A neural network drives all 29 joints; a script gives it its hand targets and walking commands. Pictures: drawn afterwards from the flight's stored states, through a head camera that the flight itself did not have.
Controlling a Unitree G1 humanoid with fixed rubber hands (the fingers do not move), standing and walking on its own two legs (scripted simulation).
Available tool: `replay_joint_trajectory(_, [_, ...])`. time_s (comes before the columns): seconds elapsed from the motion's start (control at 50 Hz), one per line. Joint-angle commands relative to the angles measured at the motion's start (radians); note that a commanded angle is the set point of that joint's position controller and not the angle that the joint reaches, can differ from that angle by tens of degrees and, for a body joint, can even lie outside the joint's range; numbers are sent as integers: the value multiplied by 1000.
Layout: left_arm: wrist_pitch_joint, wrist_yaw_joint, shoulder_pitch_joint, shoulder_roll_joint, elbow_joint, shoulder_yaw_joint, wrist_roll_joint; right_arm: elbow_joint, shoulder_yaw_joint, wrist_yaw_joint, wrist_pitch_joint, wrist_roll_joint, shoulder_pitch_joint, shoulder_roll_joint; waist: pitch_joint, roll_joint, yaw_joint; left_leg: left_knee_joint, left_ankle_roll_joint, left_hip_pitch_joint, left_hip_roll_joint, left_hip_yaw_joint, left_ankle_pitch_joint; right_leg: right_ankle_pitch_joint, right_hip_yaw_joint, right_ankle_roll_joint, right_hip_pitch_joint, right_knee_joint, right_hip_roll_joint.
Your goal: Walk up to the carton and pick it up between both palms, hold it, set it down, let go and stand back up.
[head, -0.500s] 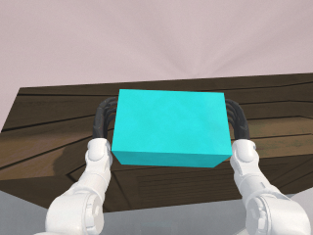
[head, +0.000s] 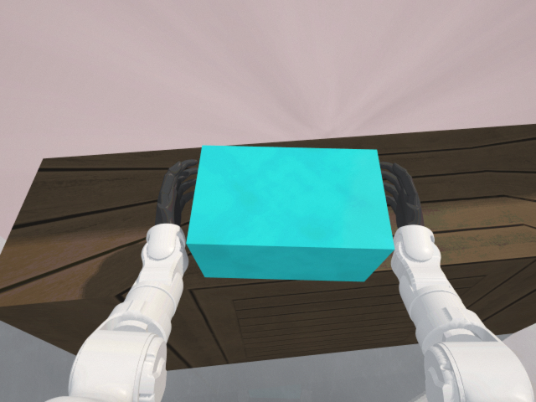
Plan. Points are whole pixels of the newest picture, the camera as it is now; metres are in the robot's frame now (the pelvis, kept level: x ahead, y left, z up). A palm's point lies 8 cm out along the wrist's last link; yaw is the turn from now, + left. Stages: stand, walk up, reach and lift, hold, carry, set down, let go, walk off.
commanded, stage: reach and lift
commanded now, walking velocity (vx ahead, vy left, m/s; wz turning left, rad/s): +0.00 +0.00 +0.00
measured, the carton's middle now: (286, 216) +0.40 +0.00 +0.02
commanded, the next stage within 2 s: hold in 1.68 s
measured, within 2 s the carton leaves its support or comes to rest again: neither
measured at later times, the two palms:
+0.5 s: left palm (144, 189) +0.36 +0.19 +0.13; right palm (420, 191) +0.36 -0.18 +0.13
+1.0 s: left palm (145, 179) +0.35 +0.18 +0.16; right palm (441, 190) +0.35 -0.19 +0.15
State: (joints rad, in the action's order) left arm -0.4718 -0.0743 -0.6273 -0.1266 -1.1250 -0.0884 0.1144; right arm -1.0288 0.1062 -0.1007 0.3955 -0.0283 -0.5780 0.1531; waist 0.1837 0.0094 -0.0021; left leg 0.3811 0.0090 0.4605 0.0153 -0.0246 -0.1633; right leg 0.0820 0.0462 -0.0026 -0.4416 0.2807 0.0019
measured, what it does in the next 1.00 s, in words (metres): stands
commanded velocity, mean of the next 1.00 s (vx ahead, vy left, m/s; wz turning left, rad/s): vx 0.00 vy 0.00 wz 0.00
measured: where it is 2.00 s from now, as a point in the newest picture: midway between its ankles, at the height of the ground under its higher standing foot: outside the picture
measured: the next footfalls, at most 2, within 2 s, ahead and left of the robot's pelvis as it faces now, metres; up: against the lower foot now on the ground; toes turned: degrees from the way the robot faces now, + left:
none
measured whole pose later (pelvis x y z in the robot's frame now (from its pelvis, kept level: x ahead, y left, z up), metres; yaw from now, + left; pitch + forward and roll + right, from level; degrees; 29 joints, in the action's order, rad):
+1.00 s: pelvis -0.01 +0.00 +0.01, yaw +0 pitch -3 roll -1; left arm 0.51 0.02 -0.49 -0.01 -0.20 -0.30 -0.20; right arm -0.49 0.12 -0.07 -0.32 -0.09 -0.54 0.12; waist 0.04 -0.02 0.06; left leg 0.31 0.00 0.09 0.00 -0.03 -0.17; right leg 0.11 0.02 -0.01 -0.09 0.26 0.01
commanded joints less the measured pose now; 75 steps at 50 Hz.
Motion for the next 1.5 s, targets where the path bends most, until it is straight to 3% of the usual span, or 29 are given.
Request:
replay_joint_trajectory(0.0, [-13, 135, -644, 722, 320, 369, -63, 374, -468, 151, -7, 55, -586, -753, 529, -32, 17, 9, 46, -240, -53, 15, 298, -165, -39, 1, 385, 38, -15])
replay_joint_trajectory(0.1, [130, 153, -545, 685, 493, 382, -34, 557, -565, 126, -159, -61, -515, -741, 414, -77, 12, -14, 25, -260, -65, -6, 320, -270, -69, -15, 480, 42, -12])
replay_joint_trajectory(0.22, [454, 174, -408, 656, 831, 407, -56, 812, -596, 93, -350, -168, -480, -680, 313, -77, 1, -35, 36, -348, -69, 0, 393, -365, -72, -15, 553, 24, -36])
replay_joint_trajectory(0.32, [680, 195, -303, 624, 1032, 407, -91, 962, -557, 77, -460, -184, -455, -610, 252, -41, 33, -42, 54, -362, -84, 1, 422, -453, -58, -14, 606, 22, -50])
replay_joint_trajectory(0.38, [749, 216, -258, 598, 1094, 398, -121, 987, -515, 80, -495, -183, -419, -564, 224, -6, 65, -42, 68, -379, -89, -1, 430, -470, -40, -14, 623, 22, -54])
replay_joint_trajectory(0.5, [849, 236, -224, 568, 1183, 397, -150, 1024, -441, 107, -558, -187, -397, -488, 182, 55, 102, -36, 106, -449, -80, -5, 451, -362, 8, -3, 563, 5, -72])
replay_joint_trajectory(0.68, [947, 230, -249, 569, 1209, 394, -154, 1031, -419, 152, -638, -215, -479, -461, 160, 58, 83, -64, 97, -461, -59, -5, 364, -213, 23, 8, 481, -21, -75])
replay_joint_trajectory(0.8, [971, 242, -326, 575, 1126, 323, -163, 969, -391, 177, -647, -198, -578, -495, 166, 12, 58, -106, 54, -409, -61, 18, 192, -136, 11, 0, 484, -31, -56])
replay_joint_trajectory(0.92, [963, 261, -394, 569, 1024, 252, -182, 874, -353, 179, -628, -156, -643, -536, 172, -24, 54, -132, 19, -361, -70, 41, 89, -95, 0, -12, 523, -34, -40])
replay_joint_trajectory(1.14, [931, 281, -466, 576, 960, 224, -196, 815, -328, 156, -582, -125, -687, -553, 194, -19, 80, -115, 24, -397, -76, 43, 143, -117, 16, -21, 552, -29, -42])
replay_joint_trajectory(1.48, [975, 256, -445, 577, 1077, 277, -182, 873, -375, 151, -622, -206, -671, -517, 200, 14, 81, -77, 53, -455, -72, 27, 292, -197, 17, -10, 542, -20, -60])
